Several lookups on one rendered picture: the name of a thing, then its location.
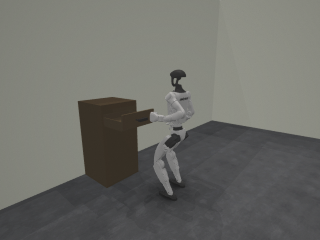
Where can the robot left forearm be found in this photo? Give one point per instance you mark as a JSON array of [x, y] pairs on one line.
[[169, 118]]

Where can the left robot hand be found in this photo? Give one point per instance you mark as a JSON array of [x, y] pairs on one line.
[[153, 116]]

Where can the right robot hand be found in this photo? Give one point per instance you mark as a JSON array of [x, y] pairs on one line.
[[171, 126]]

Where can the robot left upper arm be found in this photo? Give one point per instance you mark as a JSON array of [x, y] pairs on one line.
[[171, 98]]

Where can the robot right forearm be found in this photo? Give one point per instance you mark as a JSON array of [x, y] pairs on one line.
[[187, 117]]

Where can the drawer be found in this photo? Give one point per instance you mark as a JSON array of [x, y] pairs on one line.
[[126, 120]]

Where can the cabinet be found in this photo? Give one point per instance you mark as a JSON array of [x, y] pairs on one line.
[[110, 155]]

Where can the robot right upper arm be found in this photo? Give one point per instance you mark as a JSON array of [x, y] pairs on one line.
[[190, 107]]

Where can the humanoid robot head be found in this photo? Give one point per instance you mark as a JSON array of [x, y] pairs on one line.
[[177, 74]]

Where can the humanoid robot torso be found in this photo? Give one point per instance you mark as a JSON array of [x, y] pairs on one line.
[[178, 130]]

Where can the handle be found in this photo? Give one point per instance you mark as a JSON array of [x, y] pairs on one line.
[[142, 119]]

